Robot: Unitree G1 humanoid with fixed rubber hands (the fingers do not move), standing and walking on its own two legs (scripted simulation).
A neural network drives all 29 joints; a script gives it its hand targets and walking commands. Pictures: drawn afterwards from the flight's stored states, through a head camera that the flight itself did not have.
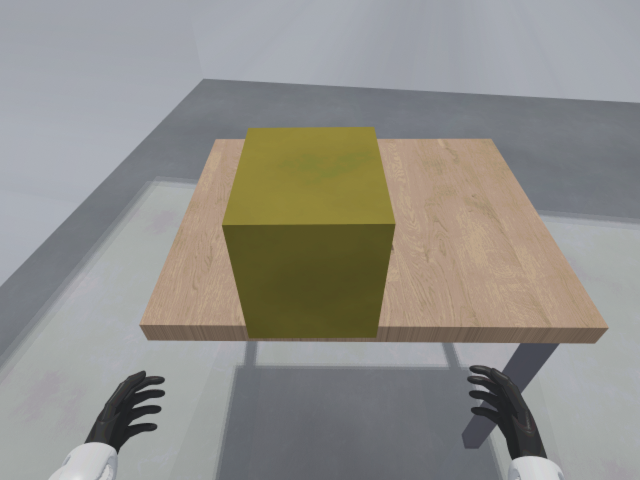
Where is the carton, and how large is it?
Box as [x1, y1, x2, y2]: [222, 127, 395, 337]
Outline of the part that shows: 248,128 222,222 224,236 248,336 375,337 395,223 374,128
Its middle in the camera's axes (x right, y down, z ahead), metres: -0.01 -0.02 +0.66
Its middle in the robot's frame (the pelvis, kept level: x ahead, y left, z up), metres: +0.51 +0.02 +0.03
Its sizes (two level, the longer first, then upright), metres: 0.255 0.217 0.256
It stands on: a table, 0.68 m high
